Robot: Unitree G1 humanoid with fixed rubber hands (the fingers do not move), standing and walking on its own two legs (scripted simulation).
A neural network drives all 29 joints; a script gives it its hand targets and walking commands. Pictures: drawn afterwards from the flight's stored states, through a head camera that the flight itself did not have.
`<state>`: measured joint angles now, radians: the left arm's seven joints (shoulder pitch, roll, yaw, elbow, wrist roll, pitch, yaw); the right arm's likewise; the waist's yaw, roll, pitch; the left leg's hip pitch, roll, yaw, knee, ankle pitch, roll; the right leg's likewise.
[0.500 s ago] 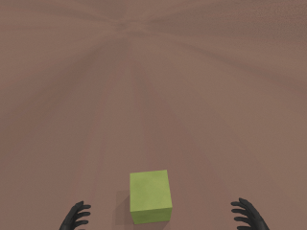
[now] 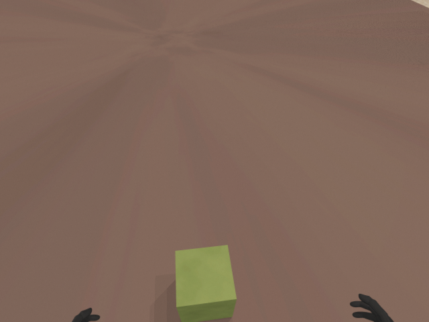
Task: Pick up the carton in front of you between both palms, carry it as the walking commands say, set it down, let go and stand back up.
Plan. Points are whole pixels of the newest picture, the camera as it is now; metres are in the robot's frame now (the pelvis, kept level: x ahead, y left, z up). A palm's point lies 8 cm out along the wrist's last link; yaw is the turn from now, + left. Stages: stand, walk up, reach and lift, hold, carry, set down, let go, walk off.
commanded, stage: stand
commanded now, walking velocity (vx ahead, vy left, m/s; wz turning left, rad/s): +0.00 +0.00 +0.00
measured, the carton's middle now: (204, 284) +0.42 +0.05 -0.65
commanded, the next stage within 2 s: none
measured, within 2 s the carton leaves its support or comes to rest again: neither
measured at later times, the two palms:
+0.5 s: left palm out of the picture +0.09 +0.30 -0.10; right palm out of the picture +0.09 -0.30 -0.08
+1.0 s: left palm out of the picture +0.06 +0.31 -0.10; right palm out of the picture +0.06 -0.30 -0.09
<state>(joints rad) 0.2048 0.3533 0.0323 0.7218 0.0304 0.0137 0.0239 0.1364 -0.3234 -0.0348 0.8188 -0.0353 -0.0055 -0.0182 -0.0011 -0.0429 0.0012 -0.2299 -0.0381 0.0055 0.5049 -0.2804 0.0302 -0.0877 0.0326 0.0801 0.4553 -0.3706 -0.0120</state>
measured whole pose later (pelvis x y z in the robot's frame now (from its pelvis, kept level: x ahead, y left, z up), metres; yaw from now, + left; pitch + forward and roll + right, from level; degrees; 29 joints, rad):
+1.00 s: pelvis -0.03 +0.00 +0.01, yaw +0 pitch -2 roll +0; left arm 0.17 0.39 0.01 0.96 0.02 -0.01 0.01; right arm 0.10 -0.37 -0.01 1.04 -0.02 -0.02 -0.01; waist 0.00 -0.02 0.02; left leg -0.17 -0.04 0.00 0.37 -0.17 0.03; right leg -0.03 0.03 0.08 0.34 -0.26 0.00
